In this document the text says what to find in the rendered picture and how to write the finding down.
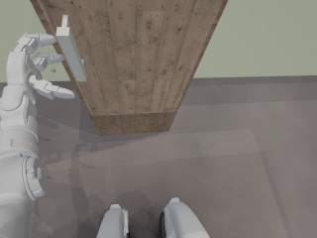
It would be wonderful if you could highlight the left robot hand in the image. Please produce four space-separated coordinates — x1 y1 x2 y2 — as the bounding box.
6 32 75 100

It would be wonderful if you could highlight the cupboard door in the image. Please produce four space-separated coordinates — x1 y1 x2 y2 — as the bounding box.
37 0 224 116

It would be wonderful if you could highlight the robot left upper arm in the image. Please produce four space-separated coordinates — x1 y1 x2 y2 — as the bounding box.
0 156 49 238

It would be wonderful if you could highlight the robot right shin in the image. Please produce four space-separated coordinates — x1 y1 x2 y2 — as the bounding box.
164 197 179 238

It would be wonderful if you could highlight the robot left thigh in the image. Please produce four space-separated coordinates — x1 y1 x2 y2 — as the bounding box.
96 208 129 238

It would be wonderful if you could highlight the handle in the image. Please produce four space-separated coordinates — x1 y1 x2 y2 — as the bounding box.
55 15 87 82

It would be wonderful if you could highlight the robot left forearm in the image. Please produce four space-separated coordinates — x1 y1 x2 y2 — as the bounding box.
0 84 40 163

